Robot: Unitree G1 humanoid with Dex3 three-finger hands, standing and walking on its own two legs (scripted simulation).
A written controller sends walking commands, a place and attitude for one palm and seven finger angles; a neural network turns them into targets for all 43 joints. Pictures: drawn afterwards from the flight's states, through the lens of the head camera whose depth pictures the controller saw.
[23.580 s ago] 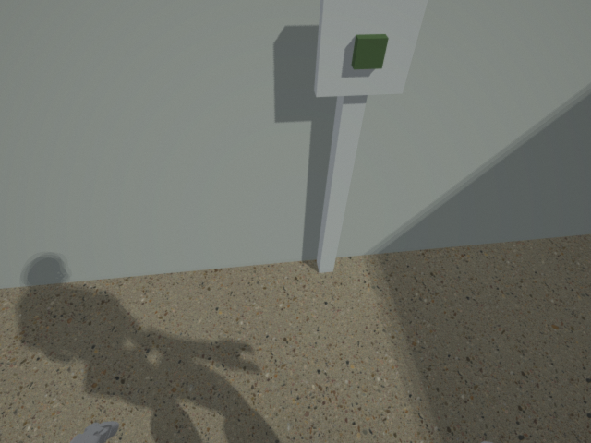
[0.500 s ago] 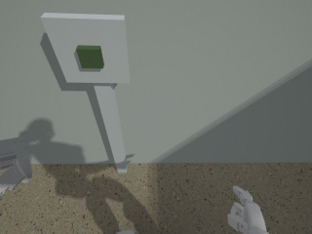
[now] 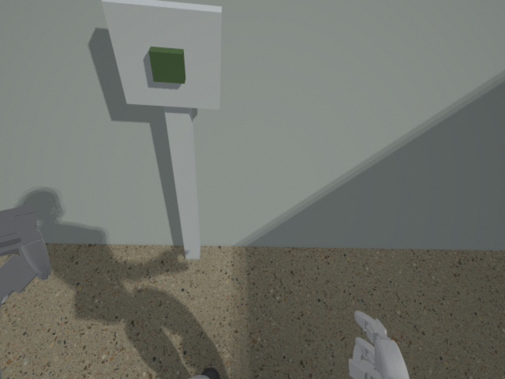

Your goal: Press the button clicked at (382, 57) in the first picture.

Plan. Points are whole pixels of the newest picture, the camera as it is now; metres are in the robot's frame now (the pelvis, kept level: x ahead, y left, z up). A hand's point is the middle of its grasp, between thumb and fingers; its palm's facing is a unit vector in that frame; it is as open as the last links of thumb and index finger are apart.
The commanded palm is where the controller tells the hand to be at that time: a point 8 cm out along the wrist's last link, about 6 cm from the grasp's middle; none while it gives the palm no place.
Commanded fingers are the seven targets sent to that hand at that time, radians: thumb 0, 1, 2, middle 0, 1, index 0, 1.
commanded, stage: stop stepping back and stand still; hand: left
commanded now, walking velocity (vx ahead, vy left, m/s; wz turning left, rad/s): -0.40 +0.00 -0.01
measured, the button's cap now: (168, 64) +0.65 +0.23 +0.15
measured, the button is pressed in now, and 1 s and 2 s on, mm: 0 0 0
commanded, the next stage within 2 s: let the arm hang, fingers relaxed in 0.96 s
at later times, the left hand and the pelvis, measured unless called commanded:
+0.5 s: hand out of the picture +0.10 +0.21 +0.16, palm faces +0.28 -0.86 -0.42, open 3.1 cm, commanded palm +0.04 +0.26 +0.18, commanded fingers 0.00 0.90 0.90 -1.30 -1.50 -1.30 -1.50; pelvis -0.10 -0.01 +0.00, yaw -1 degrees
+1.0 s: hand out of the picture +0.08 +0.23 +0.18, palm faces +0.37 -0.81 -0.46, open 3.1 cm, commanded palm +0.02 +0.28 +0.18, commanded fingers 0.00 0.90 0.90 -1.30 -1.50 -1.30 -1.50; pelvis -0.11 +0.00 +0.00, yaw +0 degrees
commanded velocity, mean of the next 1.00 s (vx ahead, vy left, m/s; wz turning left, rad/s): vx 0.12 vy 0.00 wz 0.00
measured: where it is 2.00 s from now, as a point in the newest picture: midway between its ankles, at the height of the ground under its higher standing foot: outside the picture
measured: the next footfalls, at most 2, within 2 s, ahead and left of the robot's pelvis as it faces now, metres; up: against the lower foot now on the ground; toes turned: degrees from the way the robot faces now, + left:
right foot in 0.10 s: -0.07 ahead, -0.09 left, +0.00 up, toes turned -2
left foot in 0.26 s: +0.03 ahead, +0.08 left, +0.00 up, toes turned -2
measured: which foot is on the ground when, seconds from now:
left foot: down 0.00-0.10, up 0.12-0.24, down 0.26-0.50, up 0.52-0.72, down 0.74-1.00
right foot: up 0.00-0.08, down 0.10-1.00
